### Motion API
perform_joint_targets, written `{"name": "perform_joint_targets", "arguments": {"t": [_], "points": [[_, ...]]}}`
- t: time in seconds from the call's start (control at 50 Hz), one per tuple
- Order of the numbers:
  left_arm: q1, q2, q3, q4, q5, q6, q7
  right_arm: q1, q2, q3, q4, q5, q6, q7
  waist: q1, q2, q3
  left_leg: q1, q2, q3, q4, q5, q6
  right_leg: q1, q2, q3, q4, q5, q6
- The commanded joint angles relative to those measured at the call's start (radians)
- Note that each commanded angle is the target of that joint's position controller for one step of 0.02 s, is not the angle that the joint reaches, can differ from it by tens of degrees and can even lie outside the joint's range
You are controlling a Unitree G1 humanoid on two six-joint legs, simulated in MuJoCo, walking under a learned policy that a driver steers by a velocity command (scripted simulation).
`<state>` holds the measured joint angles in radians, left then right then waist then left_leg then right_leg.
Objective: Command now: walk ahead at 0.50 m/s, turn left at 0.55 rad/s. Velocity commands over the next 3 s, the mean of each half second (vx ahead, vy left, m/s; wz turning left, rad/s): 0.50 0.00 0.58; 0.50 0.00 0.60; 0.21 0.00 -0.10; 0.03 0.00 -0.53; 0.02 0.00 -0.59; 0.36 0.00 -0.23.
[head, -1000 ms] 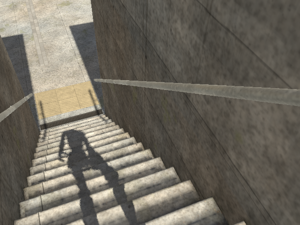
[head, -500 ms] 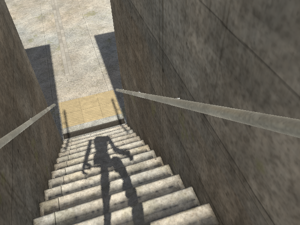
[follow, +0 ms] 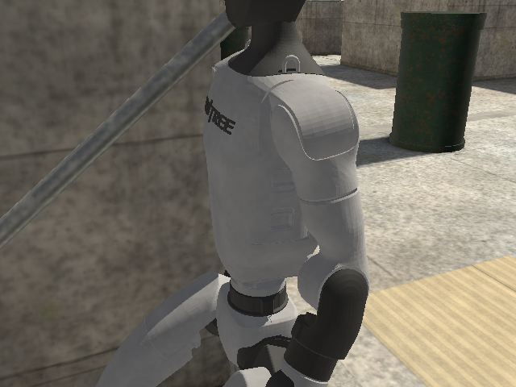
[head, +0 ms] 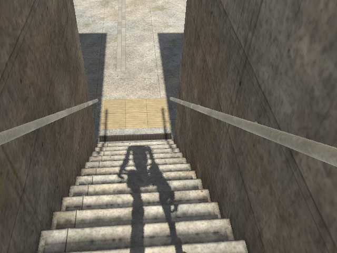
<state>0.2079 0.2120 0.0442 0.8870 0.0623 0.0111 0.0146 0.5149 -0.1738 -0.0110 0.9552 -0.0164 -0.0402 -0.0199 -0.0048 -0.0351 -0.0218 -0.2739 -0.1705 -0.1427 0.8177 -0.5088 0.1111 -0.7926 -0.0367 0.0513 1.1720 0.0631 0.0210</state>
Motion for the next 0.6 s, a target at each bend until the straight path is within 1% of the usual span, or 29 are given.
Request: {"name": "perform_joint_targets", "arguments": {"t": [0.02,0.04,0.06,0.08,0.12,0.14,0.16,0.18,0.2,0.22,0.24,0.26,0.28,0.3,0.32,0.34,0.36,0.38,0.4,0.42,0.44,0.46,0.48,0.5,0.52,0.54,0.56,0.58,0.6], "points": [[-0.191,0.134,0.031,-0.103,-0.001,-0.037,-0.018,0.083,-0.183,-0.043,-0.070,0.016,-0.008,-0.036,-0.061,0.095,0.103,0.160,0.246,-0.465,-0.149,0.275,0.193,-0.247,0.003,0.075,-0.233,0.141,-0.008],[-0.198,0.096,0.017,-0.133,0.001,-0.042,-0.030,0.018,-0.144,-0.029,-0.091,0.017,-0.014,-0.037,-0.042,0.063,0.097,-0.004,0.180,-0.406,-0.129,0.177,0.182,-0.071,0.031,0.046,-0.423,0.327,-0.005],[-0.166,0.070,0.014,-0.124,-0.011,-0.051,-0.034,-0.041,-0.131,-0.024,-0.107,0.017,-0.024,-0.031,-0.017,0.084,0.084,-0.138,0.159,-0.388,-0.102,0.131,0.166,0.117,0.044,0.030,-0.437,0.441,-0.008],[-0.135,0.053,0.012,-0.121,-0.018,-0.049,-0.035,-0.074,-0.126,-0.021,-0.122,0.015,-0.017,-0.022,-0.018,0.099,0.060,-0.192,0.140,-0.361,-0.085,0.127,0.152,0.228,0.068,0.005,-0.453,0.434,-0.005],[-0.115,0.034,0.008,-0.153,-0.040,-0.054,-0.030,-0.075,-0.096,-0.011,-0.126,-0.004,-0.013,-0.013,-0.044,0.137,0.105,-0.259,0.090,-0.327,-0.025,0.129,0.140,0.351,0.086,-0.019,-0.595,0.375,-0.010],[-0.114,0.037,0.007,-0.161,-0.044,-0.061,-0.029,-0.057,-0.103,-0.019,-0.113,-0.009,-0.005,-0.007,-0.077,0.164,0.127,-0.231,0.082,-0.307,0.019,0.172,0.130,0.401,0.076,-0.013,-0.669,0.366,-0.018],[-0.036,0.042,0.017,-0.125,-0.036,-0.071,-0.032,-0.094,-0.117,-0.021,-0.111,-0.008,-0.001,-0.004,-0.058,0.203,0.071,-0.274,0.101,-0.357,0.112,0.198,0.134,0.513,0.074,0.017,-0.507,0.458,-0.031],[-0.022,0.061,0.015,-0.148,-0.057,-0.078,-0.020,-0.060,-0.106,-0.018,-0.122,-0.021,0.006,-0.007,-0.069,0.156,0.114,-0.153,0.075,-0.326,0.138,0.213,0.131,0.443,0.055,0.025,-0.739,0.332,-0.027],[-0.051,0.067,0.016,-0.156,-0.065,-0.082,-0.010,0.013,-0.118,-0.021,-0.103,-0.019,0.016,-0.030,-0.132,0.114,0.164,-0.028,0.061,-0.334,0.195,0.308,0.127,0.397,-0.007,0.085,-0.983,0.294,-0.035],[0.072,0.053,0.025,-0.132,-0.058,-0.081,-0.003,-0.046,-0.131,-0.016,-0.080,-0.036,0.037,-0.026,-0.052,0.113,0.089,-0.125,0.050,-0.310,0.418,0.416,0.133,0.639,0.026,-0.027,-0.885,0.420,-0.036],[0.223,0.087,0.045,-0.116,-0.082,-0.075,0.007,-0.071,-0.187,-0.033,-0.093,-0.046,0.048,-0.009,0.037,0.086,0.034,-0.163,0.036,-0.264,0.574,0.369,0.138,0.780,-0.035,0.015,-0.969,0.281,-0.039],[0.328,0.137,0.057,-0.088,-0.062,-0.061,0.009,-0.046,-0.159,-0.038,-0.091,-0.025,0.038,0.013,0.068,0.008,-0.006,-0.435,-0.015,-0.156,0.892,0.021,0.091,1.085,-0.112,0.053,-0.864,0.346,-0.073],[0.416,0.190,0.058,-0.091,-0.036,-0.048,-0.003,0.069,-0.068,-0.025,-0.125,0.020,0.035,0.019,0.032,-0.152,-0.153,-0.702,-0.049,-0.073,1.300,-0.487,0.051,1.385,-0.311,0.164,-0.441,0.870,-0.112],[0.446,0.162,0.046,-0.070,-0.070,-0.051,-0.038,0.104,-0.067,-0.014,-0.145,0.014,0.040,-0.007,0.028,-0.177,-0.176,-0.860,0.023,-0.012,1.333,-0.407,0.047,1.384,-0.375,0.219,-0.349,0.889,-0.095],[0.452,0.148,0.041,-0.073,-0.087,-0.065,-0.046,0.038,-0.103,-0.028,-0.152,-0.011,0.048,-0.017,0.041,-0.115,-0.131,-0.905,0.071,0.017,1.281,-0.258,0.027,1.233,-0.350,0.234,-0.444,0.544,-0.104],[0.393,0.234,0.071,-0.076,-0.098,-0.078,-0.029,-0.085,-0.122,-0.028,-0.189,-0.054,0.061,-0.013,0.045,-0.191,-0.078,-0.934,0.115,0.050,1.312,-0.114,0.005,1.030,-0.440,0.493,-0.641,-0.134,-0.250],[0.360,0.163,0.048,-0.067,-0.104,-0.073,-0.017,-0.252,-0.173,-0.042,-0.203,-0.076,0.084,-0.005,0.052,-0.046,0.078,-0.974,0.144,0.049,1.268,-0.018,-0.002,0.826,-0.374,0.457,-0.748,-0.388,-0.224],[0.320,0.143,0.026,-0.089,-0.068,-0.080,-0.014,-0.348,-0.155,-0.038,-0.256,-0.053,0.100,-0.010,0.039,-0.053,0.207,-0.978,0.166,0.005,1.086,0.176,-0.022,0.610,-0.349,0.396,-0.754,-0.442,-0.202],[0.290,0.086,0.012,-0.059,-0.072,-0.093,-0.005,-0.353,-0.095,-0.022,-0.239,-0.049,0.108,-0.010,-0.003,-0.033,0.258,-0.962,0.185,-0.052,1.017,0.312,-0.038,0.479,-0.292,0.323,-0.704,-0.383,-0.124],[0.331,0.082,0.006,-0.036,-0.070,-0.100,-0.010,-0.308,-0.076,-0.023,-0.217,-0.043,0.109,-0.004,-0.011,-0.030,0.256,-0.923,0.169,-0.052,0.980,0.360,-0.053,0.399,-0.268,0.266,-0.696,-0.348,-0.089],[0.259,0.030,-0.016,-0.038,-0.083,-0.097,-0.003,-0.284,-0.037,-0.003,-0.207,-0.021,0.105,0.016,-0.082,-0.005,0.247,-0.736,0.141,-0.038,0.711,0.517,-0.099,0.175,-0.216,0.156,-0.710,-0.445,-0.098],[0.262,0.043,-0.022,-0.043,-0.082,-0.100,-0.003,-0.289,-0.027,-0.007,-0.190,-0.025,0.100,0.022,-0.069,-0.061,0.219,-0.674,0.118,0.005,0.671,0.597,-0.103,0.156,-0.217,0.127,-0.691,-0.312,-0.110],[0.284,0.113,-0.001,-0.028,-0.069,-0.114,-0.004,-0.223,-0.039,-0.014,-0.141,-0.035,0.085,0.025,-0.081,-0.077,0.148,-0.607,0.126,0.011,0.628,0.706,-0.082,0.236,-0.213,0.095,-0.666,-0.115,-0.125],[0.293,0.110,0.005,-0.001,-0.085,-0.123,0.005,-0.215,-0.044,-0.019,-0.123,-0.034,0.079,0.024,-0.090,-0.104,0.097,-0.656,0.144,-0.025,0.589,0.783,-0.066,0.357,-0.218,0.078,-0.584,-0.097,-0.109],[0.276,0.090,-0.002,-0.020,-0.091,-0.130,0.006,-0.253,-0.093,-0.035,-0.129,-0.022,0.067,0.025,-0.092,-0.043,0.097,-0.626,0.139,-0.012,0.402,0.941,-0.049,0.364,-0.164,0.001,-0.552,-0.229,-0.066],[0.305,0.110,-0.001,-0.007,-0.088,-0.129,0.012,-0.324,-0.086,-0.039,-0.136,-0.023,0.046,0.018,-0.043,-0.059,0.106,-0.643,0.136,0.001,0.359,1.008,-0.037,0.416,-0.181,0.024,-0.533,-0.268,-0.063],[0.301,0.083,-0.006,0.000,-0.090,-0.120,0.015,-0.379,-0.071,-0.029,-0.148,-0.015,0.043,0.021,-0.045,-0.034,0.135,-0.535,0.125,0.008,0.229,1.107,-0.045,0.294,-0.155,-0.030,-0.501,-0.419,-0.068],[0.292,0.076,-0.007,-0.001,-0.073,-0.117,0.009,-0.409,-0.068,-0.032,-0.138,0.000,0.046,0.028,-0.027,-0.078,0.122,-0.438,0.092,0.076,0.164,1.132,-0.051,0.265,-0.118,-0.067,-0.466,-0.506,-0.068],[0.312,0.077,-0.010,-0.001,-0.083,-0.114,0.013,-0.430,-0.050,-0.032,-0.138,0.001,0.060,0.038,-0.010,-0.094,0.128,-0.407,0.095,0.099,0.141,1.140,-0.053,0.307,-0.146,-0.064,-0.461,-0.470,-0.084]]}}
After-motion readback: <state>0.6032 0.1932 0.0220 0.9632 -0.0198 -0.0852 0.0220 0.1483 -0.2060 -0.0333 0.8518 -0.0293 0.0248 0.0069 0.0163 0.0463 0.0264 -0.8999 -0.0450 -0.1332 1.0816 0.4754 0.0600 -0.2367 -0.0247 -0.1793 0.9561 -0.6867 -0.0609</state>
